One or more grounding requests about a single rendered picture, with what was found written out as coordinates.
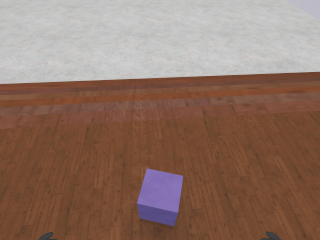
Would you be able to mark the carton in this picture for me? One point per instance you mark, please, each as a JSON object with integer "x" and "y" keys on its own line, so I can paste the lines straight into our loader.
{"x": 159, "y": 197}

